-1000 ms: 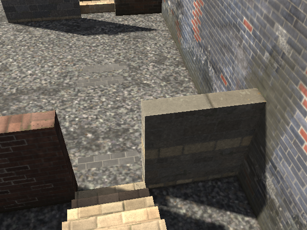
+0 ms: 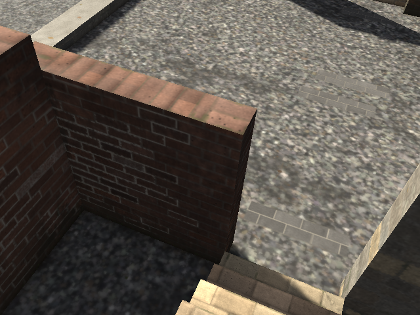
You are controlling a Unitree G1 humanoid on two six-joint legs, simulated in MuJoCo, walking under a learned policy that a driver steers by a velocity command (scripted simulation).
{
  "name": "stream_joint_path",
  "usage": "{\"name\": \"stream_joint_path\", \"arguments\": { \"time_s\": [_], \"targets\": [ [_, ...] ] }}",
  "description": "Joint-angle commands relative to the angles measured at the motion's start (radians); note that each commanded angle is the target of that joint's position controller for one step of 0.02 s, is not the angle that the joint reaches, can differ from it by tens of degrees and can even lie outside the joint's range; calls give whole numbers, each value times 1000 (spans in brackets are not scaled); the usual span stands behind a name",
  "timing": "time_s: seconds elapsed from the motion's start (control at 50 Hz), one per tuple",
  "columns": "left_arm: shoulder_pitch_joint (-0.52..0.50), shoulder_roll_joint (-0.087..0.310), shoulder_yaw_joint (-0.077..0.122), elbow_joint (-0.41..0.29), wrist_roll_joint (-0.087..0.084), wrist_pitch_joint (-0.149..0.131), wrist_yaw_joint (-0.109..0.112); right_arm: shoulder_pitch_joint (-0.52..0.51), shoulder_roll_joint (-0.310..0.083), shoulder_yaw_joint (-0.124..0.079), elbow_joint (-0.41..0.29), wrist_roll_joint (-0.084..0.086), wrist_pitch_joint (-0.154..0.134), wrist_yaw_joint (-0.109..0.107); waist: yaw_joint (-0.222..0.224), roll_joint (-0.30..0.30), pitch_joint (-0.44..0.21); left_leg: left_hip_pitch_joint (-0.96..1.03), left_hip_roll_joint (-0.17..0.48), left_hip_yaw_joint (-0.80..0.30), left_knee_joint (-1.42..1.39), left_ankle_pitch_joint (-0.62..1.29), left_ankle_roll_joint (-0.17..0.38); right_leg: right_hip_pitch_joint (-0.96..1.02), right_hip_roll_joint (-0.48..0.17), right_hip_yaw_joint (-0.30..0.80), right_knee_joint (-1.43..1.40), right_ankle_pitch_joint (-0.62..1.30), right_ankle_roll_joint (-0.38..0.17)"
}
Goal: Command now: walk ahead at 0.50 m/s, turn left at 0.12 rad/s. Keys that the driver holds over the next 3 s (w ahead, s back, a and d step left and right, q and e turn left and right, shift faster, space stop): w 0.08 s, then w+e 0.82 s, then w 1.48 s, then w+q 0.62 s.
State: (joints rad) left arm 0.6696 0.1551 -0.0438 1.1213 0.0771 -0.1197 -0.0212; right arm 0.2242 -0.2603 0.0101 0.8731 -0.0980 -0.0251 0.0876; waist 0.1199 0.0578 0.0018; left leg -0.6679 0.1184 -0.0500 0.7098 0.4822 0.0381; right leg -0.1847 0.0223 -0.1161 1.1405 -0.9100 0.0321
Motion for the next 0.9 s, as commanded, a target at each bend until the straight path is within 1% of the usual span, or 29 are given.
{"name": "stream_joint_path", "arguments": {
  "time_s": [0.02, 0.04, 0.06, 0.08, 0.1, 0.12, 0.14, 0.16, 0.18, 0.2, 0.22, 0.24, 0.26, 0.28, 0.32, 0.4, 0.5, 0.62, 0.64, 0.66, 0.7, 0.72, 0.74, 0.76, 0.78, 0.8, 0.82, 0.86, 0.9],
  "targets": [
    [-223, 161, 56, -91, -250, 78, 6, 216, -147, -117, 52, 292, -31, -34, -94, -255, 24, 343, 94, -143, -503, 39, 29, -55, -146, 242, 10, 745, -200],
    [-161, 209, 21, -89, 74, 51, -16, 383, -90, -13, 135, -114, -43, -16, -227, 78, 189, 527, -16, 136, -455, 126, -9, -157, -123, 218, 267, 588, -68],
    [-128, 293, 59, -85, 76, 62, -45, 654, -151, -97, 241, -111, -67, -24, -336, 225, 61, 898, -21, 130, -478, 70, 85, -355, -6, 172, 686, 504, -5],
    [-16, 144, 70, -56, -329, 101, 23, 627, -85, -96, 253, 276, -56, -25, -221, 27, -110, 1118, 189, -70, -95, 801, 32, -770, 204, 102, 1074, -94, -69],
    [98, 145, 73, -141, -110, 104, 49, 465, -225, -74, 164, 169, -15, -50, -70, 317, -234, 1256, 255, -90, 157, 759, 50, -871, 64, 163, 1014, -79, -75],
    [-12, 145, 63, -148, -86, 108, 57, 434, -156, -66, 119, 161, 6, -62, -136, 209, -265, 1129, 276, -129, 44, 401, 95, -899, 9, 169, 890, 3, -74],
    [-78, 124, 95, -94, -245, 142, 25, 600, -107, -103, 227, 284, 15, -36, -195, 40, -212, 1002, 264, -197, -30, 47, 157, -965, -25, 122, 955, 73, -80],
    [-68, 92, 96, -116, -261, 163, 13, 553, -226, -137, 264, 263, 15, -27, -122, 114, -154, 824, 361, -402, -190, -350, 265, -953, -58, 142, 913, 207, -78],
    [-198, 84, 93, -103, -244, 175, 20, 451, -118, -109, 280, 205, 8, -26, -104, 27, 40, 491, 337, -369, -298, -626, 260, -910, -97, 259, 547, 482, -95],
    [-158, -6, 10, -185, 85, 93, 4, 467, 2, -17, 235, -163, -56, -26, -138, -28, 192, 397, 354, -400, -306, -943, 269, -1073, -153, 372, 457, 804, -108],
    [-120, 55, 49, -89, 75, 72, -5, 480, 71, -22, 271, -119, -86, -57, -149, -65, 230, 272, 323, -339, -320, -957, 306, -990, -138, 371, 178, 1005, -92],
    [-145, 92, 60, -80, 47, 79, -18, 489, 80, -10, 265, -77, -109, -69, -152, 99, 171, 182, 275, -293, -330, -1077, 276, -892, -114, 309, 210, 1023, -108],
    [-145, 71, 37, -90, 36, 74, -54, 364, 87, 7, 257, -64, -114, -71, -88, 100, 166, 51, 219, -240, -299, -1037, 236, -788, -97, 273, 314, 1082, -119],
    [-161, 71, 30, -119, 54, 62, -77, 303, 83, 14, 245, -58, -126, -92, -87, 26, 130, 88, 212, -206, -246, -973, 226, -873, -77, 312, 210, 1206, -116],
    [-257, 116, 21, -167, 31, 55, -82, 359, 73, 34, 263, -61, -138, -102, -132, -33, 143, 200, 253, -168, -216, -964, 230, -962, -90, 325, 14, 1335, -106],
    [-359, 151, 36, -234, 30, 50, -78, 451, 99, 83, 314, -62, -165, -124, -132, 22, 190, 159, 265, -73, -234, -1012, 142, -800, -118, 256, 51, 1295, -108],
    [-504, 114, 44, -290, 37, 50, -74, 464, 99, 91, 274, -67, -181, -151, -179, 22, 212, 216, 187, 137, -103, -1071, 17, -558, -143, 161, -249, 1443, -130],
    [-645, 147, 78, -253, 92, 38, -75, 475, -34, 22, 211, -11, -107, -161, -261, 60, 187, 448, 231, 112, 118, -891, -51, -365, -122, 63, -669, 1192, -110],
    [-559, 159, 97, -204, 82, 24, -68, 491, -46, 14, 217, -38, -85, -155, -228, 51, 136, 445, 235, 124, 231, -834, -86, -232, -117, 56, -649, 1205, -107],
    [-415, 194, 116, -71, 68, 8, -53, 459, -19, 13, 231, 18, -57, -152, -197, -84, 120, 637, 136, 161, 445, -937, -133, -250, -144, 54, -1070, 1262, -109],
    [100, 292, 183, 136, 63, -39, -16, 453, -44, -4, 230, -63, 7, -82, -28, -260, -42, 225, 49, 211, 926, -1149, -132, 552, -117, -20, -1002, 1515, -130],
    [328, 439, 205, 156, 48, -40, -9, 540, 88, 15, 195, -10, -1, -23, -48, -385, -358, -99, -88, 148, 1354, -1394, -130, 1055, -194, 168, -429, 2110, -236],
    [393, 466, 214, 167, 73, -43, -11, 344, 70, 7, 87, 19, -25, -12, 47, -353, -376, -362, -162, 114, 1485, -1413, -105, 1153, -231, 256, -386, 2184, -259],
    [301, 408, 198, 134, 95, -41, -20, 93, -18, -14, -18, 41, -45, -12, 98, -258, -236, -554, -121, 130, 1498, -1439, -80, 1010, -260, 269, -406, 2002, -279],
    [150, 340, 169, 58, 57, -31, -44, -65, -20, -15, -133, 73, -80, -37, 80, -282, -94, -727, -67, 30, 1405, -1363, -43, 794, -390, 477, -499, 1525, -396],
    [11, 171, 95, 57, 59, -20, -77, -97, -74, -32, -104, 79, -93, -61, -14, -109, 67, -653, 15, -68, 1173, -1197, 2, 423, -395, 550, -529, 1214, -365],
    [-147, 50, 37, -3, 62, -20, -89, 8, -7, -9, -51, 48, -97, -83, -139, 44, 132, -481, 70, -157, 817, -885, 29, 96, -378, 456, -519, 1180, -299],
    [-231, 69, 29, -72, 1, -41, -64, 164, 3, -11, 59, 15, -67, -80, -208, -63, 192, -69, 30, -59, 528, -549, 8, -417, -250, 319, -634, 1101, -342],
    [-232, 71, 14, -91, 24, -60, -24, 178, 72, 27, 48, -29, -49, -31, -196, -111, 112, 125, -6, -21, 442, -185, -23, -583, -95, 275, -486, 821, -283]
  ]
}}
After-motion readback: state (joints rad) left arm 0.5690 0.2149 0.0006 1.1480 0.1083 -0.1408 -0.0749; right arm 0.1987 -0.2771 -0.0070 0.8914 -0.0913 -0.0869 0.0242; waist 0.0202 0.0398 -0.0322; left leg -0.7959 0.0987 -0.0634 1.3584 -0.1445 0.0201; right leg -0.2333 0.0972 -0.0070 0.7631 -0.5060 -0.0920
